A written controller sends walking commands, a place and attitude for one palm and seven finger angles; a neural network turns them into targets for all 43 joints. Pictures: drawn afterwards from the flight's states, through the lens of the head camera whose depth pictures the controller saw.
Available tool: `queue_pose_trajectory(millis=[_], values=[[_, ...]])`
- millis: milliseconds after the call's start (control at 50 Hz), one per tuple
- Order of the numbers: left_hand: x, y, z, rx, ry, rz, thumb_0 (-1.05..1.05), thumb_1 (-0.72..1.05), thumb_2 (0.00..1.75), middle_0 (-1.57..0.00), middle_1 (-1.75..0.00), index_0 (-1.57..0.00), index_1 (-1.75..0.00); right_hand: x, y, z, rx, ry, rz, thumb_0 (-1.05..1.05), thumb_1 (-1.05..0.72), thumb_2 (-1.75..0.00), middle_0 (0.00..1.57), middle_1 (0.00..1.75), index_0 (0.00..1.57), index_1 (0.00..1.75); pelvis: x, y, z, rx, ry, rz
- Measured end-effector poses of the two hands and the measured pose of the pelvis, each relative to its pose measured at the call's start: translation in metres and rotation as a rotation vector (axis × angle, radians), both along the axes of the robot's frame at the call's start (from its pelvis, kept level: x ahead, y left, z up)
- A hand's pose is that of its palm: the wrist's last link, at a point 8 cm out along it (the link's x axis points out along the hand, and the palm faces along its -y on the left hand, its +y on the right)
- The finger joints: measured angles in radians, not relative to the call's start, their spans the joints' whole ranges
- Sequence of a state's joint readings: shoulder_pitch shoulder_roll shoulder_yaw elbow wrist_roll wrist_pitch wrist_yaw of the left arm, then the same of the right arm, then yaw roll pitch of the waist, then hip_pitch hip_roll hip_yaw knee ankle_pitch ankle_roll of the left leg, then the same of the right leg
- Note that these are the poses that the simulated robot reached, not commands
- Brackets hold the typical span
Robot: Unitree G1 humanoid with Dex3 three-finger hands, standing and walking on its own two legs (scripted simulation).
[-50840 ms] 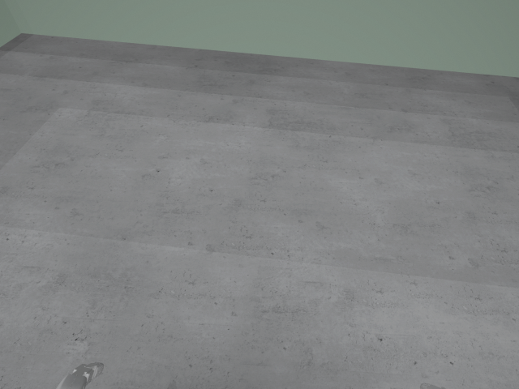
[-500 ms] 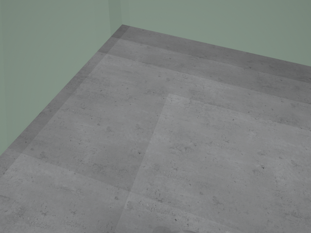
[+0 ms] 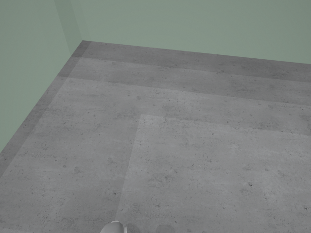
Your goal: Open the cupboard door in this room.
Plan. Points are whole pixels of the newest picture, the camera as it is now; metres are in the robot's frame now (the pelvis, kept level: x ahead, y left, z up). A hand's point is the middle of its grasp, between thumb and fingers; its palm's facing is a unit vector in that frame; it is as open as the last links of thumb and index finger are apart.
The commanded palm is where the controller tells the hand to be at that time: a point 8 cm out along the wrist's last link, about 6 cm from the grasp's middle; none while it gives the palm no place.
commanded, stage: turn to face it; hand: left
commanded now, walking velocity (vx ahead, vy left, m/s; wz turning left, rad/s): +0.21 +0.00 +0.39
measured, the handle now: out of the picture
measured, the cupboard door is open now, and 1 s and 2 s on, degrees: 46 46 46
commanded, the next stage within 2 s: none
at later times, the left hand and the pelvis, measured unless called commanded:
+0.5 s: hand (82, 207) +0.22 +0.23 -0.17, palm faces +0.24 -0.95 -0.21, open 7.3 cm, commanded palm none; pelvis +0.16 +0.02 -0.01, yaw +13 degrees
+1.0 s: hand out of the picture +0.14 +0.19 -0.20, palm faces +0.54 -0.81 -0.23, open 7.4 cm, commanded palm none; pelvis +0.21 -0.01 -0.03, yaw +32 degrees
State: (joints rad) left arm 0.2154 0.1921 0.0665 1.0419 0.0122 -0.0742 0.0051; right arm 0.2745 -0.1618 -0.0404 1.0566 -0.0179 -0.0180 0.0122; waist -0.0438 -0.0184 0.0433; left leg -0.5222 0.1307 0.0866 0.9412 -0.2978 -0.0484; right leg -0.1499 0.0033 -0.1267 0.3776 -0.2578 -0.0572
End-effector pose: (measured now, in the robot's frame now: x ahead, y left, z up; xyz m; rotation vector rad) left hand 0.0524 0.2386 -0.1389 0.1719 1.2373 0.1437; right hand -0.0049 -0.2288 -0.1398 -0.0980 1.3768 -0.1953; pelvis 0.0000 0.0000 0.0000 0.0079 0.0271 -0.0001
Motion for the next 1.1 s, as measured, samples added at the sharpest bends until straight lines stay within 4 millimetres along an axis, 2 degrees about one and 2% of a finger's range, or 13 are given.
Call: queue_pose_trajectory(millis=[140, 180, 220, 280, 420, 520, 600, 700, 780, 860, 960, 1020, 1100], values=[[0.005, 0.007, -0.021, -0.045, 0.131, 0.087, 0.00, 0.93, 0.90, -0.20, -0.30, -0.20, -0.30, 0.153, 0.019, 0.000, -0.018, -0.170, 0.117, 0.00, -0.92, -0.90, 0.20, 0.30, 0.19, 0.30, 0.073, 0.018, -0.011, -0.023, -0.023, 0.041], [0.010, 0.012, -0.034, -0.060, 0.166, 0.115, 0.00, 0.92, 0.90, -0.20, -0.30, -0.20, -0.30, 0.189, 0.026, -0.005, -0.036, -0.212, 0.155, 0.00, -0.92, -0.90, 0.20, 0.30, 0.19, 0.30, 0.096, 0.027, -0.022, -0.038, -0.033, 0.051], [0.020, 0.017, -0.042, -0.065, 0.187, 0.134, 0.00, 0.92, 0.90, -0.20, -0.30, -0.20, -0.30, 0.214, 0.032, -0.008, -0.053, -0.236, 0.176, 0.00, -0.92, -0.90, 0.20, 0.30, 0.19, 0.30, 0.111, 0.033, -0.028, -0.031, -0.034, 0.066], [0.047, 0.026, -0.040, -0.054, 0.154, 0.156, 0.00, 0.92, 0.90, -0.20, -0.30, -0.20, -0.30, 0.232, 0.038, -0.004, -0.061, -0.222, 0.208, 0.00, -0.91, -0.90, 0.20, 0.30, 0.19, 0.30, 0.124, 0.036, -0.025, -0.026, -0.029, 0.093], [0.122, 0.038, -0.014, -0.022, -0.026, 0.203, 0.00, 0.91, 0.90, -0.20, -0.30, -0.20, -0.30, 0.247, 0.036, 0.000, -0.053, -0.116, 0.276, 0.00, -0.91, -0.90, 0.20, 0.30, 0.20, 0.30, 0.142, 0.030, -0.011, -0.042, -0.002, 0.174], [0.151, 0.035, -0.001, 0.020, -0.080, 0.221, 0.00, 0.91, 0.90, -0.20, -0.30, -0.20, -0.30, 0.264, 0.017, 0.000, -0.044, -0.089, 0.289, 0.00, -0.91, -0.90, 0.20, 0.30, 0.20, 0.30, 0.159, 0.013, -0.008, -0.046, 0.009, 0.231], [0.161, 0.026, 0.005, 0.066, -0.114, 0.251, 0.00, 0.91, 0.90, -0.20, -0.30, -0.20, -0.30, 0.284, -0.006, -0.009, -0.034, -0.077, 0.302, 0.00, -0.91, -0.90, 0.20, 0.30, 0.20, 0.30, 0.176, -0.008, -0.013, -0.024, 0.019, 0.282], [0.146, 0.008, 0.011, 0.090, -0.085, 0.320, 0.00, 0.91, 0.90, -0.20, -0.30, -0.20, -0.30, 0.322, -0.025, -0.008, -0.041, -0.073, 0.357, 0.00, -0.91, -0.90, 0.20, 0.30, 0.20, 0.30, 0.191, -0.021, -0.010, 0.005, 0.007, 0.353], [0.129, -0.007, 0.011, 0.066, -0.042, 0.383, 0.00, 0.91, 0.90, -0.20, -0.30, -0.20, -0.30, 0.356, -0.023, 0.002, -0.047, -0.085, 0.424, 0.00, -0.91, -0.90, 0.20, 0.30, 0.19, 0.30, 0.203, -0.024, -0.003, 0.027, 0.006, 0.412], [0.106, -0.017, 0.002, 0.031, -0.001, 0.452, 0.00, 0.91, 0.90, -0.20, -0.30, -0.20, -0.30, 0.395, -0.002, 0.007, -0.050, -0.114, 0.524, 0.01, -0.91, -0.90, 0.20, 0.30, 0.19, 0.30, 0.209, -0.021, -0.005, 0.033, 0.005, 0.472], [0.067, -0.014, -0.024, -0.007, 0.059, 0.555, 0.00, 0.90, 0.90, -0.20, -0.30, -0.20, -0.30, 0.442, 0.042, 0.002, -0.054, -0.213, 0.658, 0.00, -0.91, -0.90, 0.20, 0.30, 0.19, 0.30, 0.212, -0.006, -0.023, 0.008, 0.002, 0.544], [0.053, -0.007, -0.030, 0.004, 0.100, 0.599, 0.00, 0.91, 0.90, -0.20, -0.30, -0.20, -0.30, 0.455, 0.061, 0.004, -0.048, -0.252, 0.707, 0.00, -0.91, -0.90, 0.20, 0.30, 0.19, 0.30, 0.213, -0.006, -0.026, 0.015, -0.004, 0.572], [0.057, 0.002, -0.018, 0.033, 0.074, 0.649, 0.01, 0.91, 0.90, -0.20, -0.30, -0.20, -0.30, 0.459, 0.071, 0.009, -0.040, -0.237, 0.756, 0.00, -0.91, -0.90, 0.20, 0.30, 0.20, 0.30, 0.220, -0.010, -0.017, -0.003, -0.005, 0.620]])
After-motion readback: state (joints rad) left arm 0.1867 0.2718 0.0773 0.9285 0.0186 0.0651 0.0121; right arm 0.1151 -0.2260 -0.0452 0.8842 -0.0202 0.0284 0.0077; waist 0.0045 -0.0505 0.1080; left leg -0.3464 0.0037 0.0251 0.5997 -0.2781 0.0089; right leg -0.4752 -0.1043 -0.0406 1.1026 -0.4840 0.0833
